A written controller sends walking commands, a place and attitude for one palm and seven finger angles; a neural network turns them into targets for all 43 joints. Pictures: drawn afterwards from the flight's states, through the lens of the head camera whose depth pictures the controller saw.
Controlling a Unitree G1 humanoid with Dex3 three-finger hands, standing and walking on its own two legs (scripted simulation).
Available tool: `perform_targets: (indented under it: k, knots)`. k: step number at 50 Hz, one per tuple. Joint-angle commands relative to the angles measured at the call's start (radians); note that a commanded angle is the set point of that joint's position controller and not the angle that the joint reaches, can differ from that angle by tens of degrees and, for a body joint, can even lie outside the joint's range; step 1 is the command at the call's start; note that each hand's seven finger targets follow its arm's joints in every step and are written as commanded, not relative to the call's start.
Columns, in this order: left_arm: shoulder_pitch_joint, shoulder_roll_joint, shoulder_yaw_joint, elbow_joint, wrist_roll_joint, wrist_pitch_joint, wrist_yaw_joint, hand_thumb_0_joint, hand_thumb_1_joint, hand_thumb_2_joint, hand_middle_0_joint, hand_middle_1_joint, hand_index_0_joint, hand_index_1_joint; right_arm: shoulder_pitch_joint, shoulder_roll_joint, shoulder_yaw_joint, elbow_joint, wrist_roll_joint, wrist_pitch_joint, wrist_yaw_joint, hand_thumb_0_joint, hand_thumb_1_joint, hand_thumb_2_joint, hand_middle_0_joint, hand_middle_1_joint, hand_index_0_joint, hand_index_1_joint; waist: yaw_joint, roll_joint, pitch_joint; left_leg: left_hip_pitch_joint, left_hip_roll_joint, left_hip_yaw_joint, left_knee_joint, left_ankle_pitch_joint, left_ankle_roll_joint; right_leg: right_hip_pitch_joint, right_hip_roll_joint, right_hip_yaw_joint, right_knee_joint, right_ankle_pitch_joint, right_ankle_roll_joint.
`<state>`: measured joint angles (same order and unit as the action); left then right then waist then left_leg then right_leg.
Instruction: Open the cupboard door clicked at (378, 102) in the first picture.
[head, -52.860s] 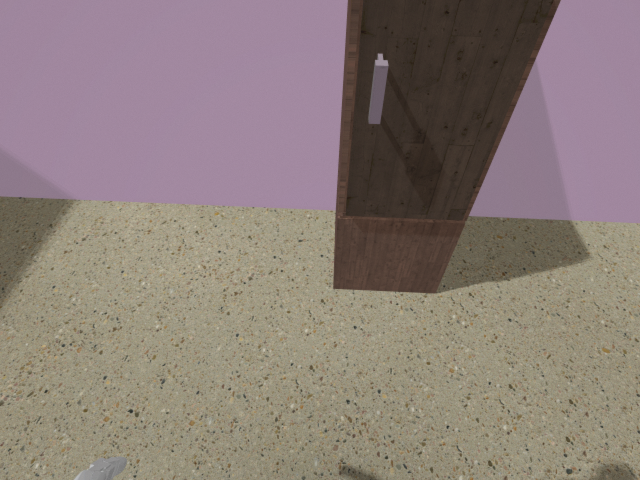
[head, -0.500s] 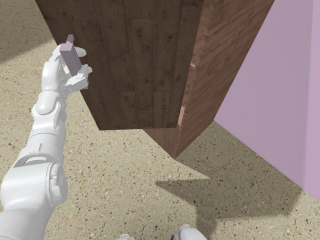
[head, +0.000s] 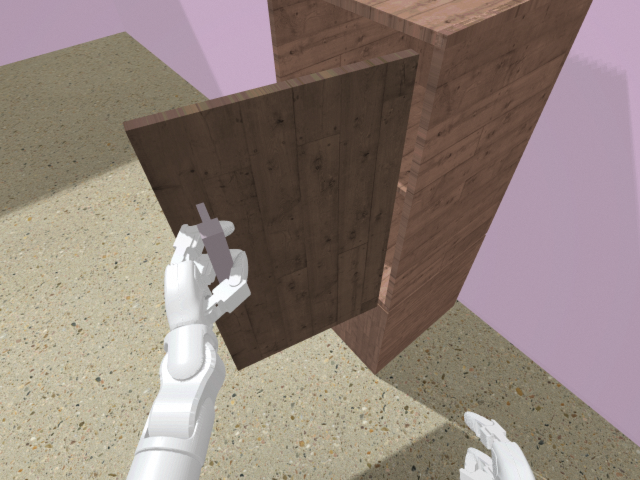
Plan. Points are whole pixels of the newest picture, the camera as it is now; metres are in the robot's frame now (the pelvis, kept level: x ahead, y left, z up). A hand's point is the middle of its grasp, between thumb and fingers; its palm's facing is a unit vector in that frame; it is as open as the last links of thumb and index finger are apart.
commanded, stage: pull the door open along its arc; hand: left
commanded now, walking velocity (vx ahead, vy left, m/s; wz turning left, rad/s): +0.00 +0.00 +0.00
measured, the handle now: (217, 250) +0.39 +0.15 +0.08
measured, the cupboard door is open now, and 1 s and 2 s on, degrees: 77 94 96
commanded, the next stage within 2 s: open thumb and fingers to let go in 0.46 s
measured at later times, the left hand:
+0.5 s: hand (287, 326) +0.27 +0.05 +0.09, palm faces +0.31 -0.95 -0.03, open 6.8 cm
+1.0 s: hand (281, 325) +0.27 +0.05 +0.09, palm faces +0.34 -0.94 -0.02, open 11.1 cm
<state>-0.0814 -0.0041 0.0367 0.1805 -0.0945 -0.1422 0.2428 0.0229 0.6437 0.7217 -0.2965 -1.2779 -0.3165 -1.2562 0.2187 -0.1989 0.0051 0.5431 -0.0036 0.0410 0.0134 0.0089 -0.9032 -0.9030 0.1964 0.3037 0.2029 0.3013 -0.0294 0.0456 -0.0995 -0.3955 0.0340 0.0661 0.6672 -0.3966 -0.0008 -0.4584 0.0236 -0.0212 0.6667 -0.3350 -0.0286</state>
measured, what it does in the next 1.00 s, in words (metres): stands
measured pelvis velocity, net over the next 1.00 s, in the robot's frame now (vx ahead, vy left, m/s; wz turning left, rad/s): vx -0.03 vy -0.02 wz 0.07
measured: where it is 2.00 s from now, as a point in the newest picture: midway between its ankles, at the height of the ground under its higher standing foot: outside the picture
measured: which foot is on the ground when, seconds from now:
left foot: down 0.00-1.00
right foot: down 0.00-1.00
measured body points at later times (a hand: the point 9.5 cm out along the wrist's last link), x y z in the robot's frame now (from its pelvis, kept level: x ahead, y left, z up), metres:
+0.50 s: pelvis +0.00 -0.02 +0.00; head +0.01 -0.05 +0.45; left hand +0.25 +0.10 +0.09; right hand +0.17 -0.24 -0.11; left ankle -0.04 +0.11 -0.72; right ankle +0.00 -0.10 -0.72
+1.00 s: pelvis -0.03 -0.02 +0.00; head -0.02 -0.04 +0.45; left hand +0.25 +0.10 +0.09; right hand +0.17 -0.21 -0.10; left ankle -0.04 +0.11 -0.72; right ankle +0.00 -0.10 -0.72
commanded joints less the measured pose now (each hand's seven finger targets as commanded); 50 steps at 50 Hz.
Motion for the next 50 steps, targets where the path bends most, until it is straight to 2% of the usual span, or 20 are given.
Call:
perform_targets:
  k: [1, 3, 7, 10, 14, 17, 19, 23, 24, 27, 28, 29, 31, 35, 36, 40, 42, 44, 48, 50]
  knots:
    - [-0.083, 0.095, 0.085, -0.315, 0.070, -0.010, 0.229, 0.000, 0.900, 0.900, -0.400, -1.350, -0.400, -1.350, -0.071, -0.082, -0.027, -0.132, -0.026, -0.016, -0.010, 0.000, -0.900, -0.900, 0.200, 0.300, 0.200, 0.300, 0.071, -0.083, -0.221, 0.029, -0.033, -0.013, -0.059, 0.376, 0.003, 0.293, -0.036, 0.003, -0.074, 0.472, 0.011]
    - [-0.058, 0.050, 0.017, -0.333, 0.116, 0.014, 0.271, 0.000, 0.900, 0.900, -0.400, -1.350, -0.400, -1.350, -0.084, -0.079, -0.028, -0.130, -0.033, -0.002, -0.013, 0.000, -0.900, -0.900, 0.200, 0.300, 0.200, 0.300, 0.055, -0.109, -0.203, 0.038, -0.029, -0.020, -0.060, 0.353, 0.006, 0.288, -0.040, 0.011, -0.089, 0.451, 0.011]
    - [-0.019, -0.027, -0.095, -0.382, 0.160, 0.042, 0.281, 0.000, 0.900, 0.900, -0.400, -1.350, -0.400, -1.350, -0.102, -0.070, -0.028, -0.136, -0.043, 0.017, -0.023, 0.000, -0.900, -0.900, 0.200, 0.300, 0.200, 0.300, 0.043, -0.112, -0.195, 0.067, -0.029, -0.026, -0.057, 0.356, 0.009, 0.296, -0.045, 0.013, -0.095, 0.474, 0.009]
    - [0.038, -0.087, -0.169, -0.440, 0.162, 0.048, 0.272, 0.000, 0.900, 0.900, -0.400, -1.350, -0.400, -1.350, -0.118, -0.060, -0.026, -0.146, -0.042, 0.019, -0.022, 0.000, -0.900, -0.900, 0.200, 0.300, 0.200, 0.300, 0.045, -0.085, -0.193, 0.088, -0.029, -0.029, -0.056, 0.367, 0.007, 0.297, -0.048, 0.007, -0.089, 0.498, 0.008]
    - [0.086, -0.107, -0.211, -0.468, 0.169, 0.055, 0.274, 0.000, 0.900, 0.900, -0.400, -1.350, -0.400, -1.350, -0.137, -0.057, -0.027, -0.146, -0.041, 0.017, -0.025, 0.000, -0.900, -0.900, 0.200, 0.300, 0.200, 0.300, 0.040, -0.112, -0.169, 0.085, -0.032, -0.040, -0.046, 0.348, 0.007, 0.295, -0.054, 0.018, -0.094, 0.510, 0.010]
    - [0.196, -0.178, -0.292, -0.497, 0.175, 0.065, 0.279, 0.000, 0.900, 0.900, -0.400, -1.350, -0.400, -1.350, -0.141, -0.052, -0.028, -0.155, -0.037, 0.006, -0.011, 0.000, -0.900, -0.900, 0.200, 0.300, 0.200, 0.300, 0.046, -0.114, -0.166, 0.093, -0.030, -0.044, -0.034, 0.366, 0.006, 0.292, -0.050, 0.002, -0.084, 0.521, 0.005]
    - [0.231, -0.194, -0.315, -0.524, 0.162, 0.071, 0.281, 0.000, 0.900, 0.900, -0.400, -1.350, -0.400, -1.350, -0.150, -0.051, -0.026, -0.159, -0.033, -0.001, -0.006, 0.000, -0.900, -0.900, 0.200, 0.300, 0.200, 0.300, 0.046, -0.133, -0.151, 0.084, -0.033, -0.047, -0.029, 0.346, 0.006, 0.291, -0.054, 0.006, -0.089, 0.527, 0.010]
    - [0.293, -0.254, -0.386, -0.585, 0.159, 0.093, 0.286, 0.000, 0.900, 0.900, -0.400, -1.350, -0.400, -1.350, -0.156, -0.046, -0.024, -0.163, -0.028, -0.017, 0.011, 0.000, -0.900, -0.900, 0.200, 0.300, 0.200, 0.300, 0.046, -0.114, -0.159, 0.098, -0.034, -0.052, -0.012, 0.348, 0.004, 0.283, -0.058, 0.002, -0.086, 0.526, 0.008]
    - [0.253, -0.229, -0.363, -0.576, 0.155, 0.097, 0.293, 0.000, 0.900, 0.900, -0.400, -1.350, -0.400, -1.350, -0.158, -0.049, -0.022, -0.159, -0.028, -0.019, 0.009, 0.000, -0.900, -0.900, 0.200, 0.300, 0.200, 0.300, 0.042, -0.135, -0.145, 0.088, -0.038, -0.054, -0.010, 0.330, 0.004, 0.274, -0.058, 0.003, -0.091, 0.513, 0.011]
    - [0.124, -0.178, -0.309, -0.528, 0.165, 0.094, 0.319, 0.000, 0.900, 0.900, -0.400, -1.350, -0.400, -1.350, -0.168, -0.053, -0.019, -0.136, -0.036, -0.025, -0.005, 0.000, -0.900, -0.900, 0.200, 0.300, 0.200, 0.300, 0.036, -0.136, -0.119, 0.074, -0.048, -0.060, -0.003, 0.289, 0.007, 0.238, -0.062, 0.019, -0.111, 0.434, 0.015]
    - [0.017, -0.142, -0.275, -0.503, 0.168, 0.089, 0.330, 0.000, 0.900, 0.900, -0.400, -1.350, -0.400, -1.350, -0.170, -0.057, -0.017, -0.120, -0.038, -0.025, -0.012, 0.000, -0.900, -0.900, 0.200, 0.300, 0.200, 0.300, 0.023, -0.129, -0.109, 0.068, -0.053, -0.062, 0.000, 0.271, 0.009, 0.211, -0.066, 0.029, -0.116, 0.395, 0.017]
    - [0.032, -0.158, -0.273, -0.469, 0.168, 0.090, 0.335, 0.000, 0.830, 0.870, -0.395, -1.342, -0.395, -1.342, -0.170, -0.052, -0.017, -0.118, -0.043, -0.028, -0.015, 0.000, -0.900, -0.900, 0.200, 0.300, 0.200, 0.300, 0.035, -0.142, -0.117, 0.064, -0.054, -0.062, 0.002, 0.265, 0.009, 0.215, -0.068, 0.031, -0.119, 0.378, 0.018]
    - [0.016, -0.178, -0.287, -0.439, 0.165, 0.084, 0.331, 0.000, 0.690, 0.810, -0.385, -1.327, -0.385, -1.327, -0.167, -0.050, -0.016, -0.114, -0.043, -0.032, -0.018, 0.000, -0.900, -0.900, 0.200, 0.300, 0.200, 0.300, 0.033, -0.155, -0.133, 0.066, -0.056, -0.063, -0.002, 0.260, 0.010, 0.214, -0.069, 0.029, -0.121, 0.356, 0.020]
    - [-0.034, -0.178, -0.292, -0.411, 0.156, 0.071, 0.313, 0.000, 0.410, 0.690, -0.365, -1.298, -0.365, -1.298, -0.170, -0.050, -0.017, -0.109, -0.039, -0.035, -0.022, 0.000, -0.900, -0.900, 0.200, 0.300, 0.200, 0.300, 0.032, -0.149, -0.142, 0.075, -0.057, -0.060, -0.009, 0.250, 0.012, 0.214, -0.072, 0.034, -0.131, 0.337, 0.022]
    - [-0.049, -0.175, -0.284, -0.402, 0.156, 0.067, 0.311, 0.000, 0.340, 0.660, -0.360, -1.290, -0.360, -1.290, -0.165, -0.049, -0.017, -0.107, -0.040, -0.035, -0.023, 0.000, -0.900, -0.900, 0.200, 0.300, 0.200, 0.300, 0.033, -0.168, -0.150, 0.074, -0.057, -0.063, -0.012, 0.249, 0.012, 0.219, -0.072, 0.032, -0.131, 0.330, 0.023]
    - [-0.099, -0.180, -0.288, -0.379, 0.155, 0.055, 0.307, 0.000, 0.060, 0.540, -0.340, -1.260, -0.340, -1.260, -0.172, -0.049, -0.016, -0.106, -0.038, -0.034, -0.024, 0.000, -0.900, -0.900, 0.200, 0.300, 0.200, 0.300, 0.032, -0.139, -0.148, 0.081, -0.055, -0.063, -0.021, 0.242, 0.012, 0.205, -0.067, 0.024, -0.132, 0.281, 0.015]
    - [-0.086, -0.175, -0.279, -0.369, 0.159, 0.053, 0.309, 0.000, -0.080, 0.480, -0.330, -1.245, -0.330, -1.245, -0.169, -0.050, -0.019, -0.110, -0.038, -0.034, -0.022, 0.000, -0.900, -0.900, 0.200, 0.300, 0.200, 0.300, 0.043, -0.151, -0.160, 0.080, -0.053, -0.064, -0.023, 0.250, 0.012, 0.213, -0.061, 0.017, -0.128, 0.276, 0.010]
    - [-0.089, -0.191, -0.291, -0.359, 0.155, 0.053, 0.308, 0.000, -0.220, 0.420, -0.320, -1.230, -0.320, -1.230, -0.173, -0.048, -0.016, -0.113, -0.037, -0.033, -0.020, 0.000, -0.900, -0.900, 0.200, 0.300, 0.200, 0.300, 0.040, -0.144, -0.143, 0.076, -0.050, -0.062, -0.027, 0.239, 0.011, 0.199, -0.060, 0.012, -0.127, 0.254, 0.010]
    - [-0.187, -0.191, -0.289, -0.314, 0.163, 0.047, 0.321, 0.000, -0.500, 0.300, -0.300, -1.200, -0.300, -1.200, -0.186, -0.051, -0.014, -0.105, -0.039, -0.033, -0.021, 0.000, -0.900, -0.900, 0.200, 0.300, 0.200, 0.300, 0.031, -0.149, -0.106, 0.072, -0.052, -0.066, -0.028, 0.181, 0.014, 0.148, -0.059, 0.015, -0.158, 0.107, 0.007]
    - [-0.240, -0.195, -0.292, -0.294, 0.170, 0.047, 0.332, 0.000, -0.500, 0.300, -0.300, -1.200, -0.300, -1.200, -0.190, -0.051, -0.013, -0.099, -0.040, -0.035, -0.023, 0.000, -0.900, -0.900, 0.200, 0.300, 0.200, 0.300, 0.029, -0.117, -0.117, 0.074, -0.053, -0.064, -0.025, 0.167, 0.015, 0.131, -0.059, 0.018, -0.157, 0.073, 0.004]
